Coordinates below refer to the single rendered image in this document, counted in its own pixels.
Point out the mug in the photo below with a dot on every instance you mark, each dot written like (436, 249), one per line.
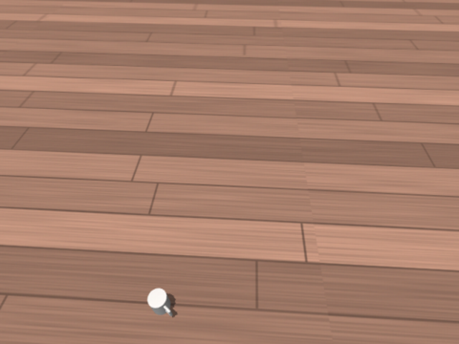
(159, 302)

